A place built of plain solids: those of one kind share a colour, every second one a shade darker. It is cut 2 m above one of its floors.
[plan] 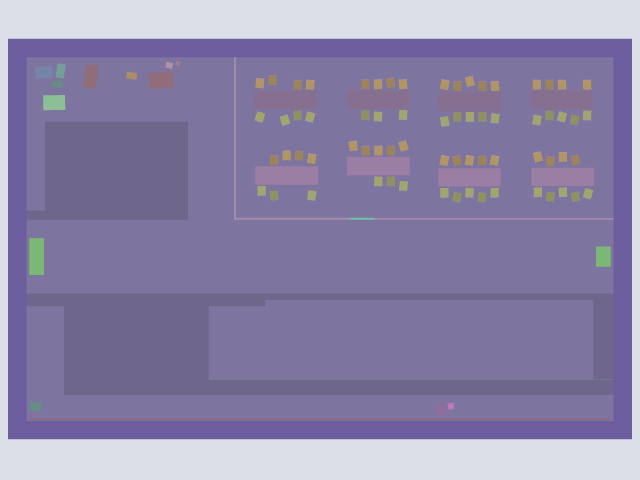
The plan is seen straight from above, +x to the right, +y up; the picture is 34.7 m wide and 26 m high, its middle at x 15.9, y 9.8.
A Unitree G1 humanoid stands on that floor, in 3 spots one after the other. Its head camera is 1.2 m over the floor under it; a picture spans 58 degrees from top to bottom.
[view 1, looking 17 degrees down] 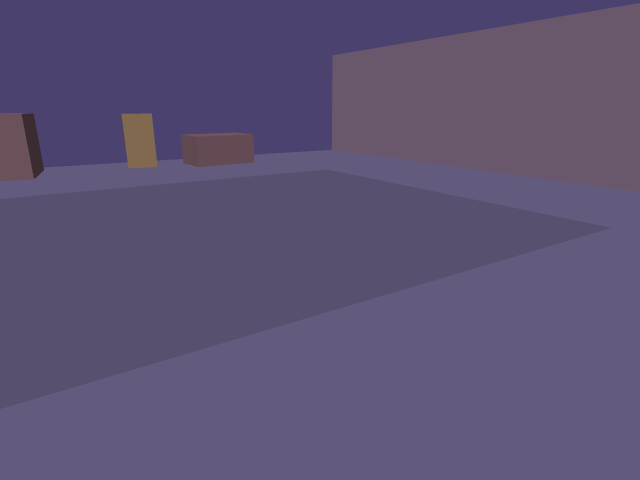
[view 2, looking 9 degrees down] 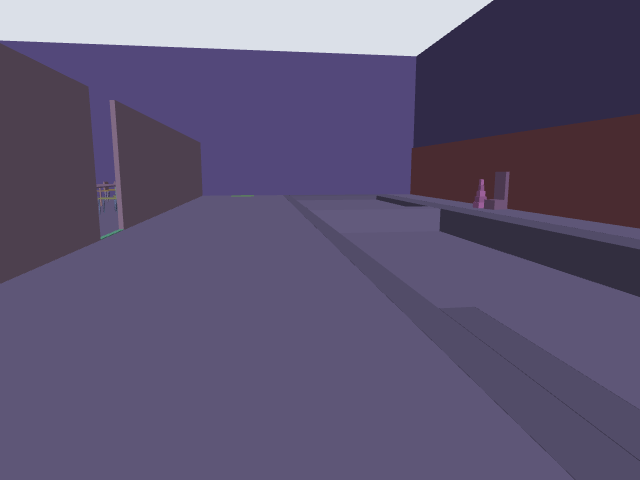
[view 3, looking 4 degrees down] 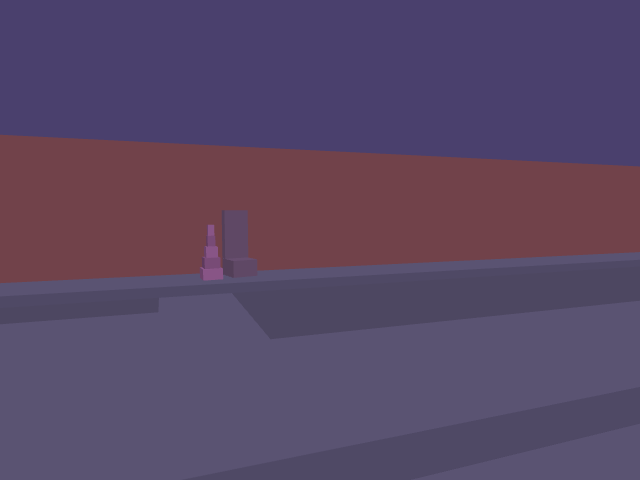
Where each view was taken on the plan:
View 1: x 3.82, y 8.90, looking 57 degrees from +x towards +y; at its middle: floor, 4.10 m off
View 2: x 9.43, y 8.11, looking -8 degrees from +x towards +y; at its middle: floor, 7.67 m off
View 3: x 23.78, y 8.50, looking -110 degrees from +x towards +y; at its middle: back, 8.94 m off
